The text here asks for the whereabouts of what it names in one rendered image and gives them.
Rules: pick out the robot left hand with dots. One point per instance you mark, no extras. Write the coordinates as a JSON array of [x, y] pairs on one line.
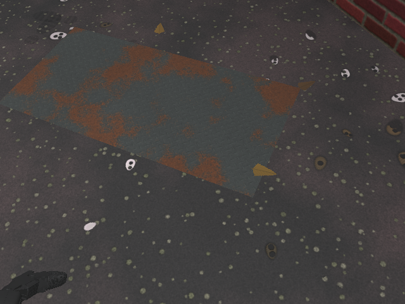
[[29, 283]]

